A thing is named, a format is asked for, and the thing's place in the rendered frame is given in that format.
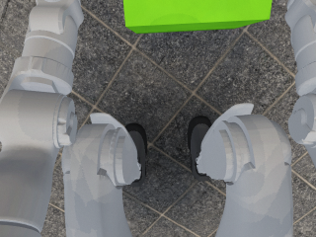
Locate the robot left upper arm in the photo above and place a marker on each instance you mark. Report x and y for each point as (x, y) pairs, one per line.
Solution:
(34, 125)

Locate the right robot thigh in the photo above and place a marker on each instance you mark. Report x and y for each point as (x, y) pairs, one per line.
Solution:
(246, 152)

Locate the robot left foot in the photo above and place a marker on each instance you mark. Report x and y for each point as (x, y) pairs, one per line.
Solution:
(139, 137)

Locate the robot right upper arm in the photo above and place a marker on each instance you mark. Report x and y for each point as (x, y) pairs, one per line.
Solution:
(302, 123)

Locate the carton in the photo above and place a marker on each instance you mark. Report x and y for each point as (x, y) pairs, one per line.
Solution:
(169, 16)

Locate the robot right forearm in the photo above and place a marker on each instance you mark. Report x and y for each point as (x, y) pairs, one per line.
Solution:
(301, 18)

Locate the robot left forearm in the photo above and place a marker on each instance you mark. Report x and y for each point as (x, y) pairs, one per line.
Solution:
(49, 48)

